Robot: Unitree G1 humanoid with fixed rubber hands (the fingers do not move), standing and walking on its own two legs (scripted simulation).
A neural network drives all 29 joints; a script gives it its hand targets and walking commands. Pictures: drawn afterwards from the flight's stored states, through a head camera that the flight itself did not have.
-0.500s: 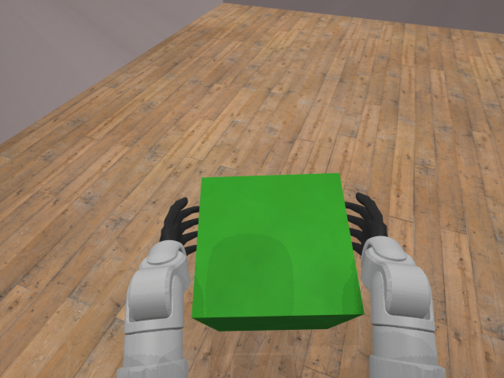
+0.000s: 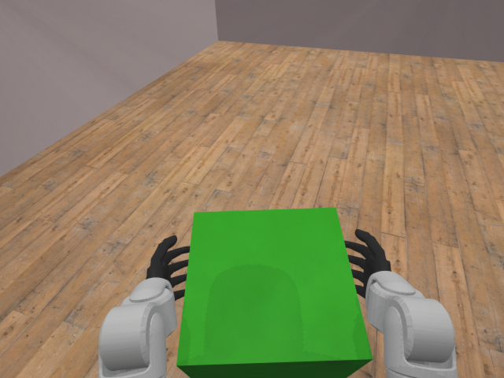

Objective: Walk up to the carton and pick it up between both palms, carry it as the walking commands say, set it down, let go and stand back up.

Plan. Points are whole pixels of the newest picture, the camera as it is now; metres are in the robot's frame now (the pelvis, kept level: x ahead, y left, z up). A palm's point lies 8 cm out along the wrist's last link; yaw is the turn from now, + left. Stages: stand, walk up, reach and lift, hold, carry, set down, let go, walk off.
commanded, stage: carry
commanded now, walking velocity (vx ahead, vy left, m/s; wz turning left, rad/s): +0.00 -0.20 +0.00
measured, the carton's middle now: (267, 306) +0.25 +0.01 +0.02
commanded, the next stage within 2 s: none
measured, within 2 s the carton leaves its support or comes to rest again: neither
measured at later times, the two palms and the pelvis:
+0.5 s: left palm (232, 313) +0.20 +0.06 +0.11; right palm (470, 317) +0.20 -0.24 +0.11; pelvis -0.05 -0.09 +0.00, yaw +0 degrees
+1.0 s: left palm (300, 366) +0.13 -0.02 +0.11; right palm out of the picture +0.14 -0.32 +0.12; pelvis -0.10 -0.18 +0.02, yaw +2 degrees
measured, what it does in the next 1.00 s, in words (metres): steps to the right: left foot, then right foot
